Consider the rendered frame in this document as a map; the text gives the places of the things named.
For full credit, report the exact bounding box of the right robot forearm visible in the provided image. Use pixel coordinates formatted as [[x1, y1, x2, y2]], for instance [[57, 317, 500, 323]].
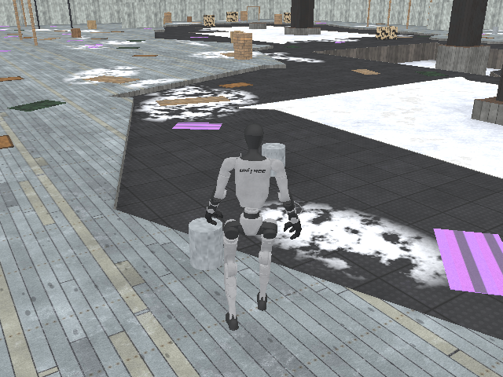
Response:
[[283, 190, 299, 224]]

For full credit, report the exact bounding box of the robot right shin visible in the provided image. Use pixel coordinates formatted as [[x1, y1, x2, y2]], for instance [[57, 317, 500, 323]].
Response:
[[259, 252, 272, 301]]

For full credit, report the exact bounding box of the robot left shin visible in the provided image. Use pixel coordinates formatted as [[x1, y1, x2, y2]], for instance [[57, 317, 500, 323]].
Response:
[[224, 263, 237, 320]]

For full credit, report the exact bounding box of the robot shin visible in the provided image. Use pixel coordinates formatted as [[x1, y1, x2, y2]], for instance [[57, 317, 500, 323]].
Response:
[[259, 252, 272, 301], [224, 263, 237, 320]]

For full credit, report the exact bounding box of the left robot upper arm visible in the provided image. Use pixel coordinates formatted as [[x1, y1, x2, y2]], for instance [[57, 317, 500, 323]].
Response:
[[214, 157, 237, 199]]

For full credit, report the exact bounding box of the left robot forearm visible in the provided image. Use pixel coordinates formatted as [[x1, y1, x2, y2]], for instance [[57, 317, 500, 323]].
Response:
[[207, 187, 221, 214]]

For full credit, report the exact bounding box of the left robot hand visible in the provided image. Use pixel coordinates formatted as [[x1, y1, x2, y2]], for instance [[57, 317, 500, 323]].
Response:
[[205, 210, 223, 225]]

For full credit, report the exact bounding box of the right robot upper arm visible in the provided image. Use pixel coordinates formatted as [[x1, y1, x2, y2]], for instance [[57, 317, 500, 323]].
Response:
[[270, 158, 290, 202]]

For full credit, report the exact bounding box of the right robot hand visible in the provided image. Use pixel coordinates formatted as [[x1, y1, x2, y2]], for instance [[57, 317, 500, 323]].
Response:
[[284, 220, 302, 240]]

